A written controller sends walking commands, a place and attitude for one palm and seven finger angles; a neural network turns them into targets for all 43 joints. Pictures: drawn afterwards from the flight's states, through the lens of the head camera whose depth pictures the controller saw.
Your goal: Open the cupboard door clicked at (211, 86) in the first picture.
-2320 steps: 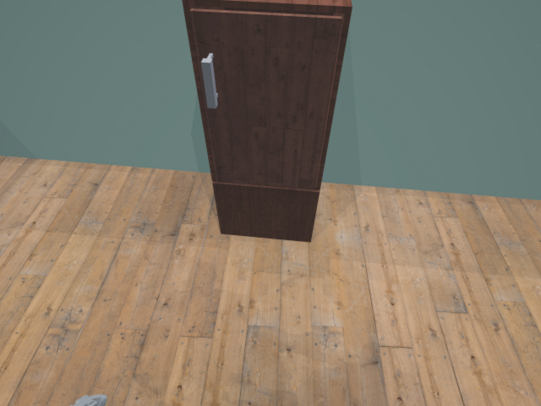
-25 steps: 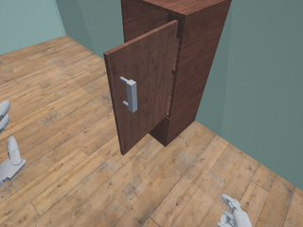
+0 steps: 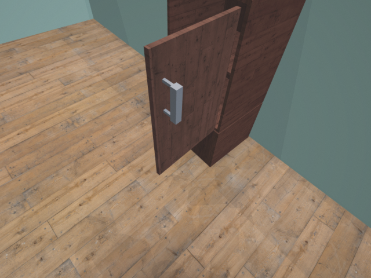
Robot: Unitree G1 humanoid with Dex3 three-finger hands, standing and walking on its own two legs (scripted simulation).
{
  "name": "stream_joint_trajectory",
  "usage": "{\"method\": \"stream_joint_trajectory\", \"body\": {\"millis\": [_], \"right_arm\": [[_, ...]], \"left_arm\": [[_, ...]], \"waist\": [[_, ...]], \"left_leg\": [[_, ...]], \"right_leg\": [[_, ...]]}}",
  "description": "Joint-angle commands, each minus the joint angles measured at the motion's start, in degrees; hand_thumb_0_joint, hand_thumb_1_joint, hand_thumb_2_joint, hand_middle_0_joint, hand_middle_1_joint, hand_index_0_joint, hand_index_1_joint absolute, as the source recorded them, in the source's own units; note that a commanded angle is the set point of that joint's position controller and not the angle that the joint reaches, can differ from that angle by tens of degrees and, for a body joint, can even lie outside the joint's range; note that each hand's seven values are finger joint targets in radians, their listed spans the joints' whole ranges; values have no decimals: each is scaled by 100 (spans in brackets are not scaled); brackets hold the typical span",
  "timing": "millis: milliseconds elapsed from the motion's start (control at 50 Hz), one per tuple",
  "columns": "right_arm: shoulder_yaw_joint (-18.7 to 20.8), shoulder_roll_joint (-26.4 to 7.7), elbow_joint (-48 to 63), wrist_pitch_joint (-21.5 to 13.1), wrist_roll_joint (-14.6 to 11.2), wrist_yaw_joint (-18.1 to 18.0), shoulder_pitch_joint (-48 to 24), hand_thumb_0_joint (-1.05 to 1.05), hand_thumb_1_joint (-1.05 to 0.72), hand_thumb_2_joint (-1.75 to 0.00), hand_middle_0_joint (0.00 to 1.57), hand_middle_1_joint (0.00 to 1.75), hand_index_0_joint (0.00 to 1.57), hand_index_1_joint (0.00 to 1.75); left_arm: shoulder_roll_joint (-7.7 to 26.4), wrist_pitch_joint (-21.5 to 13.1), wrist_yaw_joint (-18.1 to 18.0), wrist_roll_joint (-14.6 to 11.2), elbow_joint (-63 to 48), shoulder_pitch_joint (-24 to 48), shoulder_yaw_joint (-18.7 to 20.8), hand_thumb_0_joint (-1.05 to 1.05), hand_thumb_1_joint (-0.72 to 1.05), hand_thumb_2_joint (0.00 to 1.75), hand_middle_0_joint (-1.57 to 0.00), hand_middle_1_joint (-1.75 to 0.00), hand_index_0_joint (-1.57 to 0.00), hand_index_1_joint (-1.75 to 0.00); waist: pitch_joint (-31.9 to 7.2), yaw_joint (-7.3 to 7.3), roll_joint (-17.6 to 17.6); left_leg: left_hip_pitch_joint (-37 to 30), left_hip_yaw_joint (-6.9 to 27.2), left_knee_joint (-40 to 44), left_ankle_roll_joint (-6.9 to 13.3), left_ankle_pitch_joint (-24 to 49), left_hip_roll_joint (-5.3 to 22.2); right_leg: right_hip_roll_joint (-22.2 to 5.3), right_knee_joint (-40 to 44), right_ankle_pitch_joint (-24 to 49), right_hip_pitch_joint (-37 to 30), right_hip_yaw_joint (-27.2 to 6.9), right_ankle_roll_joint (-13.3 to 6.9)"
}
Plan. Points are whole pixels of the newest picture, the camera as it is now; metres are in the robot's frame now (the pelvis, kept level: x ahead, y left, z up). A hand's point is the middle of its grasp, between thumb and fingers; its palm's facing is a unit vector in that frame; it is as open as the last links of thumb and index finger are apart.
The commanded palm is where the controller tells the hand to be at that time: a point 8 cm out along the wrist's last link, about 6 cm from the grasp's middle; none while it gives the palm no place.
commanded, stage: let the arm hang, fingers relaxed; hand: left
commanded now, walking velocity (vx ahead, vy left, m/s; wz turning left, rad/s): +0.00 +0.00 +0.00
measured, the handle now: (171, 101) +0.58 +0.09 +0.02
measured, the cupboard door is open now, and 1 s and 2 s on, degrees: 94 94 94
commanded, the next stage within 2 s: look to check the result in 0.62 s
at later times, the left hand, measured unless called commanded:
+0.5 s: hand out of the picture +0.03 +0.16 -0.17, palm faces +0.01 -0.98 -0.18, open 7.3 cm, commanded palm none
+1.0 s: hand out of the picture +0.02 +0.15 -0.17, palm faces +0.03 -0.98 -0.17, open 7.4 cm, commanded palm none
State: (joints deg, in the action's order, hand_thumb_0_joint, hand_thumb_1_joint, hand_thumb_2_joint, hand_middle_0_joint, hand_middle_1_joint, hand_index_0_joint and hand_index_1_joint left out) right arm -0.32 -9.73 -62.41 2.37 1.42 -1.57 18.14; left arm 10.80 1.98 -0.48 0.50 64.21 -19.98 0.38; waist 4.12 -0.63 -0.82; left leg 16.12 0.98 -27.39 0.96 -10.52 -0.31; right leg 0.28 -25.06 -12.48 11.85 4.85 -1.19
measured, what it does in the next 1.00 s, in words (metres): stands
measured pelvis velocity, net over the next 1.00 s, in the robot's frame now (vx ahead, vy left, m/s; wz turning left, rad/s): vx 0.03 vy -0.01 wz -0.02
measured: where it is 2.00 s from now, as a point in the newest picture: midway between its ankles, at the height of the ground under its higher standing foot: outside the picture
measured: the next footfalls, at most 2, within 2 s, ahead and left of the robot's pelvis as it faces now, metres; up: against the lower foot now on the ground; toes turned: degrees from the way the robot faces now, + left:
none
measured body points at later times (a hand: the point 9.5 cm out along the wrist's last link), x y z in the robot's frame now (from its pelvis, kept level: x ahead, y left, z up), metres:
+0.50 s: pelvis +0.02 +0.00 +0.00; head +0.02 -0.01 +0.45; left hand +0.03 +0.22 -0.16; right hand -0.01 -0.20 -0.16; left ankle +0.05 +0.11 -0.74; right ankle +0.01 -0.11 -0.74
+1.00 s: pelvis +0.03 -0.01 +0.00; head +0.05 -0.01 +0.45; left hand +0.02 +0.20 -0.16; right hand +0.02 -0.22 -0.16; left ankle +0.05 +0.11 -0.74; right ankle +0.01 -0.11 -0.74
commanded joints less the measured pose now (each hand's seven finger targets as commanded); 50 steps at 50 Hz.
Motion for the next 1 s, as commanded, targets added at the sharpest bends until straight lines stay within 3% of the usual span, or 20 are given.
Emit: {"method": "stream_joint_trajectory", "body": {"millis": [0,240,380,420,480,640,980], "right_arm": [[170,-578,209,-173,-22,-50,231,0,-90,-90,20,30,20,30],[120,-219,-84,-204,-6,-58,495,0,-90,-90,20,30,20,30],[124,-142,-113,-220,-9,-63,429,0,-90,-90,20,30,20,30],[108,-102,-130,-223,-1,-64,428,0,-90,-90,20,30,20,30],[117,-139,-104,-243,-18,-76,403,0,-90,-90,20,30,20,30],[109,-191,-145,-249,-15,-85,351,0,-90,-90,20,30,20,30],[92,-263,-181,-253,-36,-111,242,0,-90,-90,20,30,20,30]], "left_arm": [[509,-222,-85,6,-90,-14,118,0,90,90,-20,-30,-20,-30],[232,-230,-169,-1,93,-214,108,0,90,90,-20,-30,-20,-30],[153,-248,-191,3,9,-138,127,0,90,90,-20,-30,-20,-30],[159,-244,-187,-4,21,-75,131,0,90,90,-20,-30,-20,-30],[167,-265,-186,-8,7,-95,135,0,90,90,-20,-30,-20,-30],[191,-285,-173,-22,27,-47,135,0,90,90,-20,-30,-20,-30],[150,-308,-190,-21,116,-135,109,0,90,90,-20,-30,-20,-30]], "waist": [[-28,105,204],[115,67,-58],[232,53,-26],[316,64,219],[90,50,105],[-21,82,200],[9,79,26]], "left_leg": [[40,561,810,165,-721,518],[-23,417,821,166,-386,480],[-58,360,765,136,-213,453],[10,371,831,130,-208,464],[-154,349,752,138,87,486],[-387,305,731,107,328,491],[-600,292,734,112,599,531]], "right_leg": [[-563,700,-652,101,-683,-220],[-565,585,-451,152,-687,-184],[-557,597,-334,194,-689,-169],[-561,592,-269,175,-700,-173],[-564,581,-16,2,-685,-166],[-593,651,136,-74,-695,-170],[-579,730,395,-169,-667,-153]]}}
